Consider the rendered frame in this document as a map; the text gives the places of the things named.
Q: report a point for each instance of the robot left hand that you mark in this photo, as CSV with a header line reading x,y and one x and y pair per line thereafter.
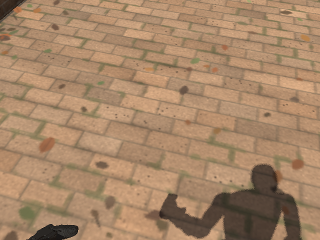
x,y
58,232

